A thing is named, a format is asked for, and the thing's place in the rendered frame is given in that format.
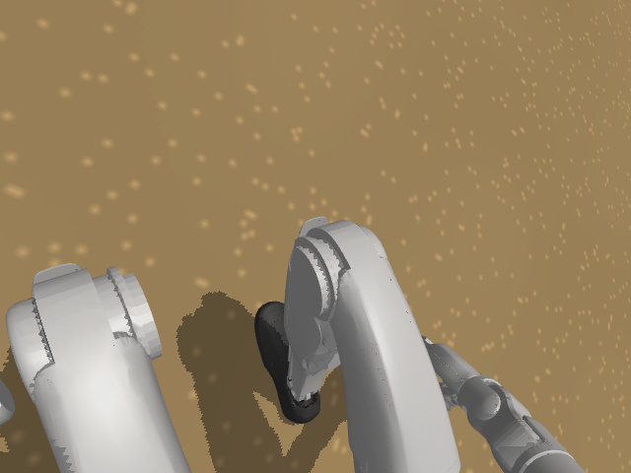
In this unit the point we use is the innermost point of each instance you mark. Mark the right robot hand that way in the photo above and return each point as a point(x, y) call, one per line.
point(453, 370)

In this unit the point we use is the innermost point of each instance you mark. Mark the right robot foot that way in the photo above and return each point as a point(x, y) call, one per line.
point(273, 346)

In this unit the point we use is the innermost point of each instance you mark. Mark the right robot arm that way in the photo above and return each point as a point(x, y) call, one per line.
point(518, 442)

